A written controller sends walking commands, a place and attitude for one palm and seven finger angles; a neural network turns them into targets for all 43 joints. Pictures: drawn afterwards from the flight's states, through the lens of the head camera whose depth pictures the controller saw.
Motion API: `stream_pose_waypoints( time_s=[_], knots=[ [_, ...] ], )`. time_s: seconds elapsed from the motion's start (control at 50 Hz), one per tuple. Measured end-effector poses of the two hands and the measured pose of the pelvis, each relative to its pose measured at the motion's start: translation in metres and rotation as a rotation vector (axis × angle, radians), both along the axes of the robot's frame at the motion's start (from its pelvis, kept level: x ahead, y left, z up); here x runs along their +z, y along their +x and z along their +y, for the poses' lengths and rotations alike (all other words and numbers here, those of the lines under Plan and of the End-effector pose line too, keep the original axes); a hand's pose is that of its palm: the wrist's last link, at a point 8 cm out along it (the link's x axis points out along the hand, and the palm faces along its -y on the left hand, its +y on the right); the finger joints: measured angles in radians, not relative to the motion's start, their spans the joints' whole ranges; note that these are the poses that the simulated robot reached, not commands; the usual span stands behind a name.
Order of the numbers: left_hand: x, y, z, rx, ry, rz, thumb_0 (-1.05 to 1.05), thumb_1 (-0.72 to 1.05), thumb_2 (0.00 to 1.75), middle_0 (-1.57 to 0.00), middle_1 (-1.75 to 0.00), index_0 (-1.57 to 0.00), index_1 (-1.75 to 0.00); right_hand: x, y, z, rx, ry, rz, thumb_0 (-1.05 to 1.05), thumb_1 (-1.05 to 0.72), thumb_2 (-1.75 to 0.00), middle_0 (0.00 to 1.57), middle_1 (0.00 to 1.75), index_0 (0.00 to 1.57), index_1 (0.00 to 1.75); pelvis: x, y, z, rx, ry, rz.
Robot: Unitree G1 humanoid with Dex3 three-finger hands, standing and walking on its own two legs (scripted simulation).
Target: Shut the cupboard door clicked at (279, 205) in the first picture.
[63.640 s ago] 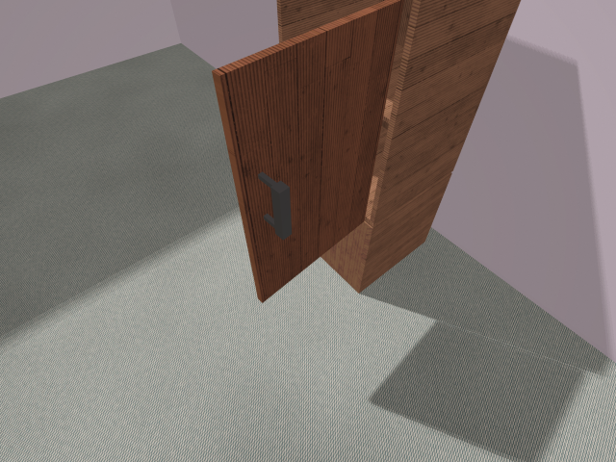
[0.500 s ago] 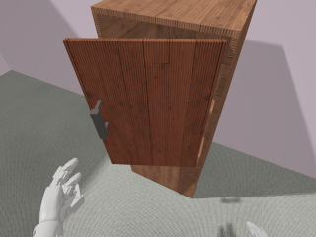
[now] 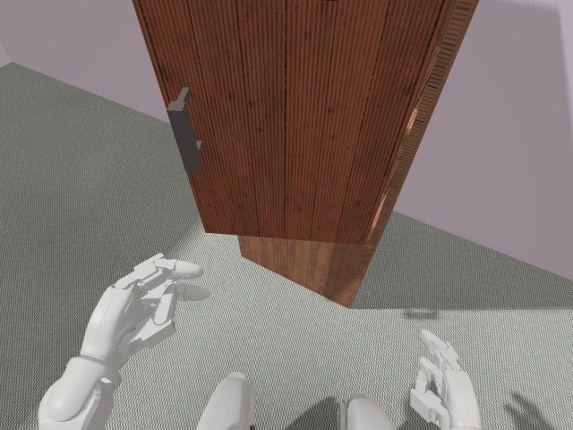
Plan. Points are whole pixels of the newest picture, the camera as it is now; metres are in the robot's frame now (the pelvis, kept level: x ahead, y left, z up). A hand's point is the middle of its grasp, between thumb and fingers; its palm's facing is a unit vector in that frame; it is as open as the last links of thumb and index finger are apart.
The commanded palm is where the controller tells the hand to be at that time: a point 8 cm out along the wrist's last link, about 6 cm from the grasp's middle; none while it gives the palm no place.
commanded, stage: raise the hand and make a fist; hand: left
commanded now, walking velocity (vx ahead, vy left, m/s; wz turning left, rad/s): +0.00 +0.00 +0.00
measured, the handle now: (189, 130) +0.54 +0.20 +0.10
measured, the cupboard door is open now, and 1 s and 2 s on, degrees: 23 23 23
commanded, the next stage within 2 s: bring the fist close to the handle in 1.22 s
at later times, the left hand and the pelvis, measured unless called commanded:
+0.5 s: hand (125, 305) +0.24 +0.20 +0.10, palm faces +0.02 -1.00 -0.05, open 3.2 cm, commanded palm +0.22 +0.25 +0.09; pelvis +0.03 +0.01 +0.02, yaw +0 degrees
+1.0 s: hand (158, 294) +0.26 +0.17 +0.10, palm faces -0.07 -1.00 -0.03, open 3.1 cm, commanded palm +0.23 +0.23 +0.11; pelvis +0.04 -0.01 +0.03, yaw +0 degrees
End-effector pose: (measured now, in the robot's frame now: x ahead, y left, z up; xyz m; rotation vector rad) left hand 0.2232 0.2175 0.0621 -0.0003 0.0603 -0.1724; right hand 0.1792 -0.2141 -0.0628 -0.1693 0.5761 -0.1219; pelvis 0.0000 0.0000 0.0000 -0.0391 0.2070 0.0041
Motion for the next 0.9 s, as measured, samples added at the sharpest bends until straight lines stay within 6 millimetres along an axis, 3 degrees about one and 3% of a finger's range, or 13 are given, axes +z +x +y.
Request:
stream_pose_waypoints(
  time_s=[0.08,0.16,0.24,0.36,0.52,0.58,0.7,0.84,0.9],
  knots=[
    [0.000,-0.007,0.014,0.110,0.007,0.102,0.02,0.90,0.90,-0.74,-0.89,-0.74,-0.88,0.007,-0.025,0.001,-0.056,0.010,0.069,0.01,-0.90,-0.90,0.21,0.30,0.21,0.30,0.014,0.007,0.006,-0.016,0.007,-0.004],
    [0.019,-0.018,0.037,0.236,0.064,-0.005,0.02,0.90,0.90,-0.81,-0.97,-0.81,-0.96,0.008,-0.033,-0.003,-0.031,-0.032,0.117,0.01,-0.90,-0.90,0.21,0.30,0.20,0.30,0.017,0.012,0.009,-0.009,0.003,0.004],
    [0.024,-0.019,0.040,0.211,0.075,-0.095,0.02,0.91,0.90,-0.88,-1.05,-0.88,-1.04,0.005,-0.026,-0.009,0.016,-0.075,0.126,0.01,-0.90,-0.90,0.21,0.30,0.20,0.30,0.012,0.012,0.012,0.007,-0.007,0.014],
    [0.009,-0.010,0.022,0.070,0.036,-0.002,0.02,0.90,0.90,-0.99,-1.17,-0.99,-1.17,0.014,0.001,-0.010,0.012,-0.086,0.056,0.01,-0.90,-0.90,0.21,0.30,0.20,0.30,0.012,0.014,0.015,0.006,-0.009,0.016],
    [0.044,-0.005,0.040,0.207,0.055,-0.086,0.02,0.90,0.90,-1.14,-1.33,-1.14,-1.33,0.036,0.033,0.003,0.049,-0.052,-0.017,0.01,-0.90,-0.90,0.21,0.30,0.20,0.30,0.023,0.027,0.009,0.012,-0.009,-0.001],
    [0.043,-0.002,0.036,0.195,0.054,-0.073,0.02,0.90,0.90,-1.20,-1.39,-1.19,-1.38,0.038,0.040,0.005,0.075,-0.041,-0.019,0.01,-0.90,-0.90,0.21,0.30,0.20,0.30,0.025,0.030,0.007,0.019,-0.009,-0.004],
    [0.028,0.006,0.018,0.096,0.044,0.021,0.02,0.90,0.90,-1.26,-1.46,-1.26,-1.46,0.036,0.039,-0.001,0.073,-0.041,0.003,0.01,-0.90,-0.90,0.21,0.30,0.20,0.30,0.027,0.033,0.002,0.015,-0.004,-0.007],
    [0.058,0.014,0.026,0.168,0.064,-0.096,0.02,0.90,0.90,-1.29,-1.49,-1.29,-1.49,0.029,0.027,-0.015,0.041,-0.036,0.055,0.01,-0.90,-0.90,0.21,0.30,0.20,0.30,0.031,0.037,-0.005,0.012,0.003,-0.018],
    [0.058,0.016,0.024,0.162,0.059,-0.086,0.02,0.90,0.90,-1.30,-1.50,-1.29,-1.49,0.026,0.021,-0.020,0.031,-0.030,0.073,0.01,-0.90,-0.90,0.21,0.30,0.20,0.30,0.032,0.038,-0.007,0.013,0.008,-0.020]
  ],
)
